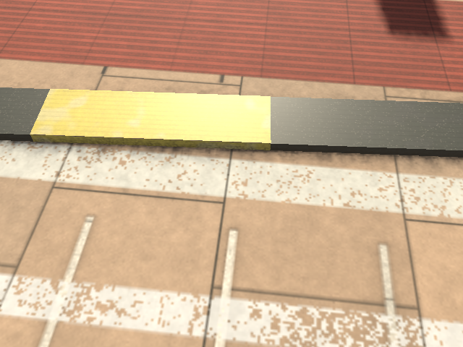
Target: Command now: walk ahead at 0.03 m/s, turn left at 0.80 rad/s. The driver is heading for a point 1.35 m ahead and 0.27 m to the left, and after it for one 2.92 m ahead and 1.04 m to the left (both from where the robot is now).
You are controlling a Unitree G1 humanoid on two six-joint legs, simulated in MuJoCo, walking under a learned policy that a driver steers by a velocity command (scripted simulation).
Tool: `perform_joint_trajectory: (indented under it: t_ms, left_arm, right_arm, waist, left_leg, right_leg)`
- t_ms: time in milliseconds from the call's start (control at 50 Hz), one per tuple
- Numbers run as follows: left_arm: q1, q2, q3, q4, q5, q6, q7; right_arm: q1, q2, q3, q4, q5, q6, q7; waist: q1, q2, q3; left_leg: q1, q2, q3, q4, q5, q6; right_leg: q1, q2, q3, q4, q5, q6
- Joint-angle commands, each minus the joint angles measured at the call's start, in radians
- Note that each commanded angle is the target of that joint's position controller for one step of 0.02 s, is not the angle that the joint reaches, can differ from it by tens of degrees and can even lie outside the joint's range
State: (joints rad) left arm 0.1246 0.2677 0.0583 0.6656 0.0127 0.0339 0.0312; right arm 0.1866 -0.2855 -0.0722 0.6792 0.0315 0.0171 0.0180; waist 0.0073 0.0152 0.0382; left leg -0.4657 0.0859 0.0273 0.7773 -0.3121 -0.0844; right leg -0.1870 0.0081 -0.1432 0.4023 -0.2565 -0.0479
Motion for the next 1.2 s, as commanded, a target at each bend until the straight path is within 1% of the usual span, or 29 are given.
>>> perform_joint_trajectory:
  t_ms: [20, 40, 60, 80, 100, 120, 140, 180, 240, 440, 500, 520, 540, 560, 580, 600, 640, 700, 800, 840, 880, 900, 920, 940, 960, 980, 1020, 1140, 1200]
  left_arm:
    - [0.002, 0.149, 0.048, -0.048, -0.027, -0.012, -0.003]
    - [0.002, 0.137, 0.047, -0.039, -0.041, -0.021, -0.004]
    - [0.037, 0.118, 0.044, -0.030, -0.031, -0.038, -0.010]
    - [0.005, 0.039, 0.018, -0.096, 0.031, -0.052, -0.018]
    - [-0.053, 0.068, 0.017, -0.111, 0.039, -0.063, -0.020]
    - [-0.081, 0.114, 0.027, -0.103, 0.010, -0.065, -0.022]
    - [-0.081, 0.121, 0.030, -0.090, 0.002, -0.066, -0.016]
    - [-0.081, 0.124, 0.035, -0.080, 0.007, -0.056, 0.002]
    - [-0.069, 0.088, 0.025, -0.063, -0.001, -0.049, -0.001]
    - [-0.101, 0.098, 0.036, -0.049, -0.013, -0.065, -0.013]
    - [-0.019, 0.125, 0.054, -0.022, -0.018, -0.078, -0.022]
    - [0.028, 0.149, 0.063, -0.009, -0.015, -0.078, -0.022]
    - [0.043, 0.182, 0.069, -0.023, -0.010, -0.066, -0.018]
    - [0.101, 0.226, 0.076, -0.013, 0.024, -0.068, -0.025]
    - [0.053, 0.201, 0.071, -0.036, 0.016, -0.079, -0.026]
    - [0.030, 0.166, 0.060, -0.042, 0.000, -0.080, -0.016]
    - [0.082, 0.154, 0.048, -0.025, -0.017, -0.085, -0.008]
    - [0.184, 0.154, 0.035, 0.000, -0.023, -0.093, -0.012]
    - [0.175, 0.190, 0.041, -0.028, -0.046, -0.080, -0.004]
    - [0.167, 0.187, 0.037, -0.036, -0.057, -0.074, -0.006]
    - [0.206, 0.137, 0.024, -0.024, -0.050, -0.063, -0.011]
    - [0.202, 0.072, 0.008, -0.029, -0.039, -0.070, -0.017]
    - [0.238, -0.006, -0.013, -0.072, -0.031, -0.087, -0.024]
    - [0.201, 0.075, 0.003, -0.111, -0.046, -0.093, -0.020]
    - [0.154, 0.128, 0.019, -0.104, -0.051, -0.082, -0.020]
    - [0.145, 0.129, 0.027, -0.094, -0.047, -0.064, -0.025]
    - [0.148, 0.112, 0.032, -0.090, -0.036, -0.034, -0.031]
    - [0.032, 0.029, 0.004, -0.125, -0.029, -0.023, -0.069]
    - [0.020, 0.079, 0.024, -0.129, -0.028, -0.012, -0.094]
  right_arm:
    - [0.003, -0.079, -0.026, -0.085, 0.002, -0.013, 0.023]
    - [0.058, -0.096, -0.037, -0.072, -0.004, -0.014, 0.019]
    - [0.140, -0.167, -0.067, -0.061, -0.014, -0.016, 0.000]
    - [0.177, -0.328, -0.102, -0.084, -0.030, -0.020, -0.022]
    - [0.168, -0.297, -0.089, -0.119, -0.058, -0.036, -0.013]
    - [0.135, -0.259, -0.083, -0.121, -0.049, -0.044, -0.007]
    - [0.080, -0.231, -0.078, -0.122, -0.025, -0.044, -0.014]
    - [-0.004, -0.189, -0.063, -0.147, 0.009, -0.021, -0.032]
    - [-0.018, -0.202, -0.069, -0.164, -0.013, -0.001, -0.049]
    - [-0.050, -0.218, -0.076, -0.191, -0.011, 0.030, -0.062]
    - [-0.102, -0.207, -0.070, -0.207, -0.003, 0.034, -0.057]
    - [-0.075, -0.167, -0.054, -0.203, -0.004, 0.033, -0.053]
    - [0.024, -0.078, -0.023, -0.175, -0.023, 0.033, -0.047]
    - [0.005, -0.110, -0.027, -0.214, -0.009, 0.015, -0.044]
    - [-0.006, -0.169, -0.035, -0.205, -0.014, -0.005, -0.042]
    - [-0.016, -0.195, -0.039, -0.185, -0.022, -0.014, -0.041]
    - [0.008, -0.150, -0.024, -0.153, -0.037, -0.028, -0.034]
    - [-0.064, -0.083, 0.003, -0.177, -0.042, -0.070, -0.024]
    - [-0.095, -0.047, 0.017, -0.190, -0.010, -0.127, -0.018]
    - [-0.058, -0.063, 0.006, -0.179, 0.009, -0.140, -0.017]
    - [0.051, -0.099, -0.017, -0.130, 0.014, -0.136, -0.025]
    - [0.188, -0.145, -0.035, -0.108, 0.004, -0.129, -0.037]
    - [0.254, -0.232, -0.048, -0.108, -0.039, -0.108, -0.045]
    - [0.255, -0.240, -0.061, -0.072, -0.049, -0.100, -0.034]
    - [0.213, -0.163, -0.041, -0.082, -0.046, -0.103, -0.031]
    - [0.153, -0.111, -0.024, -0.086, -0.046, -0.101, -0.031]
    - [0.030, -0.079, -0.010, -0.087, -0.044, -0.092, -0.037]
    - [-0.025, -0.148, -0.033, -0.033, -0.038, -0.067, -0.061]
    - [-0.030, -0.194, -0.048, -0.017, -0.006, -0.062, -0.052]
  waist:
    - [-0.002, -0.132, -0.132]
    - [-0.036, -0.116, -0.139]
    - [-0.068, -0.024, -0.169]
    - [-0.028, 0.297, -0.201]
    - [-0.076, 0.255, -0.322]
    - [-0.080, 0.140, -0.299]
    - [-0.048, 0.089, -0.247]
    - [-0.007, 0.065, -0.194]
    - [0.006, 0.089, -0.196]
    - [-0.021, 0.178, -0.170]
    - [0.021, 0.190, -0.171]
    - [0.023, 0.130, -0.219]
    - [-0.007, -0.084, -0.260]
    - [0.000, -0.305, -0.166]
    - [-0.007, -0.290, -0.086]
    - [0.001, -0.233, -0.044]
    - [0.018, -0.150, -0.044]
    - [0.043, -0.116, -0.004]
    - [0.015, -0.227, -0.014]
    - [-0.021, -0.210, -0.019]
    - [-0.060, -0.141, -0.068]
    - [-0.119, -0.070, -0.163]
    - [-0.100, 0.175, -0.250]
    - [-0.090, 0.231, -0.200]
    - [-0.099, 0.144, -0.106]
    - [-0.078, 0.133, -0.041]
    - [-0.023, 0.171, 0.033]
    - [-0.027, 0.109, 0.018]
    - [-0.015, 0.102, -0.029]
  left_leg:
    - [0.029, -0.047, 0.057, -0.197, 0.076, 0.053]
    - [0.138, -0.073, 0.057, -0.317, 0.198, 0.086]
    - [0.334, -0.040, -0.063, -0.387, 0.428, 0.146]
    - [0.572, 0.240, -0.472, -0.326, 0.978, 0.302]
    - [0.640, 0.319, -0.630, -0.325, 1.012, 0.473]
    - [0.618, 0.266, -0.535, -0.336, 0.938, 0.446]
    - [0.572, 0.193, -0.456, -0.333, 0.837, 0.385]
    - [0.448, 0.123, -0.397, -0.351, 0.715, 0.324]
    - [0.371, 0.072, -0.395, -0.350, 0.700, 0.303]
    - [0.276, 0.010, -0.593, -0.318, 0.409, 0.253]
    - [0.225, -0.035, -0.608, -0.270, 0.345, 0.216]
    - [0.137, -0.078, -0.563, -0.219, 0.077, 0.190]
    - [-0.020, -0.196, -0.410, -0.009, -0.328, 0.151]
    - [-0.248, -0.250, -0.285, 0.200, -0.312, 0.125]
    - [-0.321, -0.153, -0.243, 0.328, -0.223, 0.104]
    - [-0.323, -0.120, -0.200, 0.370, -0.144, 0.086]
    - [-0.293, -0.098, -0.134, 0.441, -0.056, 0.058]
    - [-0.237, -0.063, -0.061, 0.345, 0.032, 0.056]
    - [0.097, -0.137, -0.015, -0.116, -0.041, 0.018]
    - [0.212, -0.126, -0.040, -0.279, 0.036, 0.031]
    - [0.463, -0.089, -0.051, -0.456, 0.136, 0.059]
    - [0.708, 0.051, -0.172, -0.444, 0.092, 0.092]
    - [0.855, 0.321, -0.461, -0.405, 0.166, 0.201]
    - [0.738, 0.434, -0.601, -0.456, 0.040, 0.299]
    - [0.655, 0.361, -0.521, -0.486, -0.010, 0.293]
    - [0.584, 0.292, -0.392, -0.505, 0.067, 0.259]
    - [0.445, 0.213, -0.181, -0.525, 0.380, 0.220]
    - [0.342, 0.153, 0.107, -0.493, 0.581, 0.195]
    - [0.391, 0.176, 0.147, -0.401, 0.740, 0.180]
  right_leg:
    - [0.190, -0.283, 0.096, 0.074, 0.625, -0.132]
    - [0.133, -0.251, 0.049, 0.172, 0.581, -0.078]
    - [-0.027, -0.182, 0.005, 0.357, 0.419, 0.004]
    - [-0.396, -0.038, -0.015, 0.665, -0.295, 0.096]
    - [-0.547, 0.045, 0.191, 0.836, -0.455, 0.114]
    - [-0.573, 0.017, 0.248, 0.889, -0.381, 0.107]
    - [-0.588, 0.000, 0.253, 0.864, -0.290, 0.104]
    - [-0.541, -0.017, 0.257, 0.762, -0.190, 0.121]
    - [-0.464, 0.035, 0.242, 0.626, -0.120, 0.143]
    - [-0.300, 0.090, 0.303, 0.281, -0.043, 0.121]
    - [-0.113, 0.067, 0.277, 0.049, 0.070, 0.092]
    - [0.052, -0.012, 0.307, -0.019, 0.126, 0.061]
    - [0.218, -0.205, 0.513, -0.066, -0.075, -0.017]
    - [0.171, -0.333, 0.839, -0.207, -0.480, -0.152]
    - [0.103, -0.357, 0.891, -0.233, -0.631, -0.192]
    - [0.056, -0.320, 0.790, -0.230, -0.589, -0.162]
    - [0.033, -0.248, 0.654, -0.231, -0.508, -0.113]
    - [-0.049, -0.190, 0.574, -0.257, -0.381, -0.131]
    - [-0.189, -0.119, 0.519, -0.229, -0.194, -0.153]
    - [-0.211, -0.134, 0.564, -0.167, -0.193, -0.145]
    - [-0.278, -0.068, 0.549, -0.050, -0.186, -0.092]
    - [-0.413, 0.001, 0.465, 0.190, -0.241, -0.026]
    - [-0.628, 0.066, 0.322, 0.498, -0.335, 0.030]
    - [-0.749, -0.045, 0.267, 0.666, -0.319, 0.054]
    - [-0.762, -0.086, 0.262, 0.759, -0.252, 0.065]
    - [-0.759, -0.098, 0.250, 0.803, -0.179, 0.079]
    - [-0.702, -0.123, 0.223, 0.833, -0.072, 0.108]
    - [-0.466, -0.106, 0.113, 0.460, 0.172, 0.110]
    - [-0.334, -0.057, 0.048, 0.334, 0.153, 0.054]
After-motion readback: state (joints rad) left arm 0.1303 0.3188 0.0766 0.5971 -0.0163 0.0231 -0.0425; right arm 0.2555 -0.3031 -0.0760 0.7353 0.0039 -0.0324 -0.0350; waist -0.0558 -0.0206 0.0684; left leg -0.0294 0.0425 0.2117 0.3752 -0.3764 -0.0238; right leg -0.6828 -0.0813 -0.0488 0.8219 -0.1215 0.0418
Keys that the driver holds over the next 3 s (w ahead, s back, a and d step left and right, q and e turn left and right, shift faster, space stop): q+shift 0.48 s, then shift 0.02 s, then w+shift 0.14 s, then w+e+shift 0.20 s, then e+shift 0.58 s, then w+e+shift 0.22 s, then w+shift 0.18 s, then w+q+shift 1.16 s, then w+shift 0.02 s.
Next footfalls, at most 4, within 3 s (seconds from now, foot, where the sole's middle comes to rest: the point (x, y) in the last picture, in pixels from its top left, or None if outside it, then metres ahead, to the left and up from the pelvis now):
0.06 left None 0.07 0.14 -0.78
0.52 right None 0.20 -0.04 -0.78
0.90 left None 0.10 0.23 -0.78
1.28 right None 0.41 0.08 -0.78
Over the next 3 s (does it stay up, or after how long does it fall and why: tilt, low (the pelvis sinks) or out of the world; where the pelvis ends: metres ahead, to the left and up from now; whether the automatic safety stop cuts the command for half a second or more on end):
stays up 1.29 0.18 -0.04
